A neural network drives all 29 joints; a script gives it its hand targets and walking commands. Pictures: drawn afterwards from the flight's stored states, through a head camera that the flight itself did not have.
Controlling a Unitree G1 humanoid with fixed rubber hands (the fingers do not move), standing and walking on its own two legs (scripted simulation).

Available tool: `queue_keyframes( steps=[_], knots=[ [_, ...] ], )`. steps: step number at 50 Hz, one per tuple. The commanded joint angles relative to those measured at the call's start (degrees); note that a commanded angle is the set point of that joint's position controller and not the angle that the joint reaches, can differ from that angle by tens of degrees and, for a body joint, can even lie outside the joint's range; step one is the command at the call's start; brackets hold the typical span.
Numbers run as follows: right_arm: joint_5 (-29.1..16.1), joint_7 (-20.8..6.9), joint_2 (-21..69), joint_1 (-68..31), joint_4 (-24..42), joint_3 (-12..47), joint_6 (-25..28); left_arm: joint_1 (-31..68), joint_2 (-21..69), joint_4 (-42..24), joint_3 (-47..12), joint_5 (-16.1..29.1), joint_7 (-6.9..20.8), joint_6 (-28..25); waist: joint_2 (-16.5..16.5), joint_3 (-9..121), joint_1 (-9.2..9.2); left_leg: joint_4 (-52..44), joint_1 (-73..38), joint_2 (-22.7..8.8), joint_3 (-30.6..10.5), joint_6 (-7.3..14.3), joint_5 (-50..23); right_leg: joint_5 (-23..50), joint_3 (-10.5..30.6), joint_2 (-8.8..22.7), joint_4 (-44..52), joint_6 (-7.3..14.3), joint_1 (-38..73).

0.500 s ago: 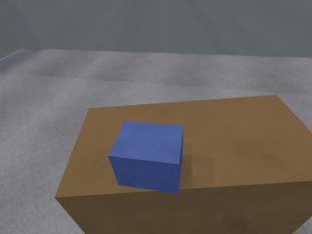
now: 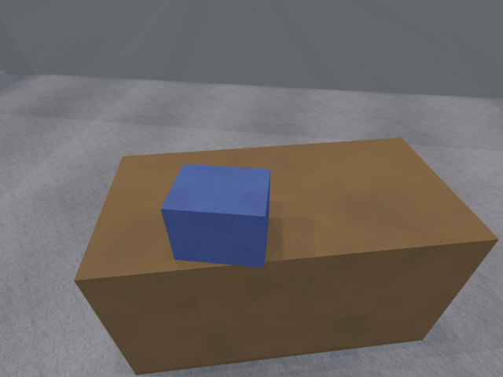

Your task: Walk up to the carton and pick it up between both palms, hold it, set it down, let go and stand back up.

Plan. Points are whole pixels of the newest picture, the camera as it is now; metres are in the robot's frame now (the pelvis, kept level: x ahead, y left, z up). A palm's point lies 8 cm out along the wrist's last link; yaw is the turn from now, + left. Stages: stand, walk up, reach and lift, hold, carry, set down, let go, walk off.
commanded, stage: stand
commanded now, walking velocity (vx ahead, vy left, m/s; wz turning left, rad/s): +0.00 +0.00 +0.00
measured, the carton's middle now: (222, 214) +0.55 +0.08 -0.07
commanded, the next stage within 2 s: none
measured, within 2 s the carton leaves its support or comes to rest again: neither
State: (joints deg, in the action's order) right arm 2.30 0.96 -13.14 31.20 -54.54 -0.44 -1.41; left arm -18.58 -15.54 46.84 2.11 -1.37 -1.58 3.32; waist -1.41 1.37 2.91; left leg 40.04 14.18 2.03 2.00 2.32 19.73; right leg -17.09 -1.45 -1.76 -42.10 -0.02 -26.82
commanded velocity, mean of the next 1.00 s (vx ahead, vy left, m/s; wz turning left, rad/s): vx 0.00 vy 0.00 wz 0.00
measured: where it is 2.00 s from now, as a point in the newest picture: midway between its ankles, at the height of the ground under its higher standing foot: outside the picture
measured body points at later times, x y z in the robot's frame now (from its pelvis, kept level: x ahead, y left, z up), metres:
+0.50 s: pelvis -0.03 -0.02 +0.02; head -0.04 -0.05 +0.46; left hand -0.12 +0.23 -0.11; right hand +0.02 -0.28 -0.13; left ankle +0.03 +0.12 -0.69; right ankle -0.09 -0.12 -0.72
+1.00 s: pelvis +0.01 -0.02 +0.00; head +0.01 -0.04 +0.45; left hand +0.07 +0.25 -0.11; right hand +0.07 -0.30 -0.13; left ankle +0.05 +0.10 -0.68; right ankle +0.01 -0.14 -0.72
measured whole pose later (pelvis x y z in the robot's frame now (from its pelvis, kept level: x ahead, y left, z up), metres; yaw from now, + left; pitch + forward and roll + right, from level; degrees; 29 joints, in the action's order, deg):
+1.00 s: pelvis +0.01 -0.02 +0.00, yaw +0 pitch -4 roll -1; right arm 1.6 1.1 -17.2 20.6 -44.4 -1.4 -2.7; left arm -20.3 -13.9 44.7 1.4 -2.5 -1.1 0.2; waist 3.4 -2.9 -0.4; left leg 56.3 25.3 -1.9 0.7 -1.1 31.9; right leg -22.1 -3.8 1.2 -39.6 0.4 -13.8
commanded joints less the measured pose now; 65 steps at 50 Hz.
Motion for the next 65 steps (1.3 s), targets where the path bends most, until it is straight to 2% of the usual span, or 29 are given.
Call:
queue_keyframes(
  steps=[1, 4, 7, 9, 10, 11, 13, 15, 24, 27, 28, 30, 31, 34, 37, 38, 40, 41, 42, 43, 45, 51, 53, 54, 55, 57, 58, 62, 65],
  knots=[
    [0.1, 1.4, -10.3, -15.1, 7.3, -2.2, 2.1, -9.9, -5.3, -1.6, 2.3, -2.2, 1.0, -0.6, 10.2, -19.7, -8.76, -39.7, 39.2, -15.5, -23.5, 9.1, 33.7, -3.7, 2.6, 0.8, -27.8, -3.1, 15.1],
    [0.4, 1.2, -10.6, -13.3, 7.1, -2.6, 1.3, -11.4, -4.1, -0.7, 2.2, -1.4, 1.0, -1.4, 10.3, -17.9, -7.6, -34.4, 29.9, -12.6, -18.4, 7.2, 30.0, -8.3, 1.8, 2.3, -23.7, -4.0, 11.5],
    [0.3, 1.5, -9.8, -4.6, 6.6, -3.3, 0.1, -7.6, -3.4, -2.9, 1.7, 0.4, 0.7, -2.6, 10.5, -18.1, -2.14, -30.9, 11.9, -13.1, -20.1, 5.7, 27.0, -17.7, -0.7, 3.5, 2.1, -2.3, 3.5],
    [-0.7, 2.0, -10.9, -2.5, 5.4, -3.2, -0.6, -10.9, -2.7, -2.0, 2.0, 0.6, -0.3, -3.3, 7.7, -18.1, -3.24, -21.8, 11.5, -11.8, -16.8, 3.7, 21.5, -13.2, 0.1, 4.3, 24.1, -0.2, 10.9],
    [-1.1, 1.9, -8.3, -0.9, 4.8, -2.6, -0.6, -13.2, -3.0, -0.2, 1.6, 0.4, -0.7, -4.1, 0.2, -18.3, -2.94, -9.6, 13.8, -8.4, -11.6, 0.7, 13.2, -9.5, 7.0, 6.4, 29.6, 0.4, 13.6],
    [-1.4, 1.3, -5.4, 3.8, 5.4, -1.9, -0.1, -15.1, -4.5, 0.5, 2.1, -0.1, -0.8, -4.2, -8.0, -15.2, -1.48, 2.5, 22.6, -3.9, -5.5, -3.5, 10.2, -20.8, 22.6, 14.2, 29.3, 3.7, 17.5],
    [0.2, 0.6, -6.9, -1.7, 9.8, -2.9, 0.4, -9.8, -9.9, 0.4, 3.9, -0.4, -1.0, -3.3, -11.0, -21.2, -2.65, 10.6, 23.9, -4.3, -5.5, -5.7, 7.4, -40.8, 38.5, 25.2, 37.5, 13.6, 2.1],
    [0.2, -0.4, -7.1, -5.8, 10.9, -2.9, 1.0, -7.6, -5.1, 0.6, 2.5, -1.8, -0.9, -4.7, -5.6, -21.2, -2.92, 12.8, 26.5, -5.3, -5.8, -5.6, 5.0, -25.6, 29.8, 20.7, 36.5, 12.0, 8.0],
    [-0.7, 0.1, -4.9, -12.7, 15.4, -1.6, 2.4, -13.4, -6.2, 2.5, 2.3, -1.0, 0.0, -4.2, -9.5, -10.6, -6.2, 0.5, 16.0, -4.4, 0.2, -3.4, -0.8, 21.4, 13.1, 14.9, 21.3, 8.8, 21.9],
    [-0.4, 0.7, -7.3, -4.9, 13.2, -2.4, 2.8, -9.5, -6.1, 0.9, 1.2, 0.1, 0.1, -3.3, -4.7, -8.2, -1.29, -12.8, -6.0, -3.4, -0.1, -1.4, -14.7, 21.8, 6.1, 10.8, 12.6, 4.2, 9.9],
    [0.1, 1.2, -9.9, -1.9, 12.5, -2.8, 3.0, -9.7, -5.0, 0.3, 0.3, 0.6, 0.3, -3.6, -1.0, -5.1, -0.33, -12.8, -15.2, -7.3, -4.1, -0.1, -18.2, 18.7, 4.1, 8.5, 6.9, 1.7, 5.0],
    [-0.7, 1.8, -16.3, 1.9, 13.3, -4.5, 2.7, -14.4, -1.0, -1.9, -0.4, 0.2, 0.8, -3.4, 11.9, -0.8, -0.34, -21.5, -12.2, -27.2, -30.1, 12.7, -8.6, -15.3, -0.3, 1.9, -10.2, -1.4, 0.6],
    [-1.9, 1.9, -15.7, -2.1, 12.8, -4.8, 1.9, -12.7, -3.0, -1.4, 0.6, -0.2, 0.6, -2.0, 12.6, -5.2, 0.01, -24.9, -3.1, -27.4, -32.3, 16.6, 2.5, -17.0, 2.3, 4.1, -14.8, -1.3, 1.7],
    [-1.7, 2.3, -12.9, -4.7, 13.2, -2.8, 1.6, -9.5, -3.7, -3.9, 1.2, -1.1, 0.9, -1.7, 9.0, -8.4, -1.07, -25.0, 1.2, -22.4, -23.9, 14.0, 2.7, -15.7, 4.5, 5.8, -17.4, -1.7, 0.0],
    [-1.1, 2.2, -13.7, -11.5, 14.2, -2.6, 0.6, -12.6, -3.4, -3.7, 1.8, -0.9, 1.6, -1.8, 13.5, -9.3, -4.09, -24.9, 8.3, -19.0, -19.8, 10.3, 17.5, -16.0, 2.5, 6.2, -7.3, -1.0, 4.8],
    [-1.1, 1.9, -13.8, -14.6, 14.7, -2.5, 0.3, -14.9, -3.5, -3.8, 2.0, -0.4, 1.8, -2.1, 15.5, -8.5, -6.07, -23.6, 11.6, -17.5, -16.7, 8.4, 17.8, -12.6, 2.3, 6.4, -1.6, -0.2, 10.0],
    [-1.5, 1.1, -12.0, -18.0, 15.2, -2.1, -0.5, -20.1, -4.7, -1.7, 2.9, 0.1, 1.9, -3.1, 9.9, -7.0, -9.38, -13.9, 20.0, -11.4, -7.8, 3.2, 15.7, 2.8, 0.2, 3.4, 11.9, 0.3, 23.5],
    [-1.7, 0.7, -7.5, -17.2, 15.5, -0.8, -0.6, -21.5, -7.4, -1.1, 3.3, -0.8, 1.5, -3.6, -2.6, -6.9, -9.86, 0.8, 24.7, -7.2, -1.6, -0.8, 12.6, -2.3, 13.4, 10.2, 18.7, 2.3, 25.5],
    [-1.5, 0.6, -5.5, -13.9, 16.6, -0.8, -0.4, -14.4, -12.5, -3.2, 4.0, -1.2, 0.7, -3.4, -10.7, -7.7, -6.83, 9.0, 23.3, -2.9, 1.4, -3.8, 14.3, -19.6, 30.7, 20.8, 29.2, 8.3, 14.2],
    [-0.5, 0.5, -7.9, -15.2, 16.7, -1.9, -1.0, -6.9, -14.7, -4.6, 4.7, -1.4, 0.0, -3.1, -9.0, -12.6, -6.62, 18.4, 19.5, -3.5, -2.8, -3.2, 15.1, -20.7, 34.2, 24.5, 31.6, 14.9, 4.5],
    [-0.3, 0.2, -7.6, -13.0, 16.2, -1.6, -1.0, -4.9, -10.5, -5.4, 2.7, -1.6, -0.2, -4.0, -4.8, -13.1, -4.86, 22.7, 25.1, -5.1, -4.0, -3.6, 15.5, 3.3, 29.4, 24.1, 26.3, 16.7, 13.2],
    [-1.1, -0.5, -8.2, -8.8, 16.9, -2.0, 2.5, -1.3, -10.7, -6.3, 2.2, -0.2, 0.6, -3.4, -9.3, -5.9, -4.09, -0.3, 9.6, -4.7, -0.4, -2.9, 3.1, 14.1, 12.3, 15.4, 17.0, 10.5, 14.7],
    [-1.0, -0.3, -9.7, -3.6, 16.2, -2.9, 3.4, 1.8, -10.0, -7.1, 1.5, 0.8, 0.8, -3.0, -6.3, -3.2, -0.17, -14.5, -5.4, -4.6, -0.5, -1.8, -14.9, 18.4, 7.2, 12.2, 8.2, 6.7, 9.1],
    [-0.3, -0.1, -12.6, -1.1, 15.9, -3.4, 3.6, 1.3, -7.1, -8.0, 0.6, 1.1, 1.2, -3.2, -1.4, -1.4, 0.51, -14.3, -10.6, -9.5, -7.1, 0.4, -17.4, 10.7, 4.5, 9.5, 2.3, 3.5, 4.4],
    [-0.1, 0.2, -17.4, -2.4, 17.4, -4.2, 3.5, -1.2, -3.8, -9.1, -0.4, 1.5, 1.5, -3.3, 9.0, -0.8, -1.02, -17.4, -9.9, -19.6, -22.2, 6.1, -17.6, -1.6, 0.0, 3.9, -5.8, 0.5, 0.5],
    [-1.5, 0.1, -16.3, -6.0, 17.8, -4.2, 1.9, -0.2, -6.1, -8.2, 0.7, 0.5, 0.7, -1.2, 11.2, -6.6, -0.09, -24.9, 5.1, -24.8, -29.5, 15.0, -3.4, -19.3, 3.2, 3.5, -14.3, -0.1, 3.8],
    [-1.5, 0.3, -13.5, -6.6, 17.7, -3.0, 1.7, -0.4, -6.3, -8.1, 1.0, 0.2, 0.8, -0.9, 9.2, -7.2, -0.64, -25.8, 4.6, -24.1, -27.4, 14.9, 3.1, -18.7, 5.0, 4.1, -17.4, -0.3, 1.9],
    [-0.8, 1.0, -14.6, -11.2, 18.6, -2.5, 1.0, -3.9, -6.1, -8.3, 1.3, -0.1, 1.0, -2.0, 9.8, -4.8, -3.67, -18.3, 3.0, -18.7, -17.6, 10.9, -11.6, -14.3, 3.0, 5.5, -5.1, -0.1, 4.7],
    [-1.8, 0.2, -13.4, -17.6, 19.9, -2.2, -0.3, -9.3, -7.1, -6.5, 1.7, 0.7, 1.2, -3.2, 11.3, -1.4, -7.27, -10.6, 9.6, -13.0, -8.3, 4.6, -9.4, 4.7, 1.6, 3.5, 14.4, 1.2, 20.6]
  ],
)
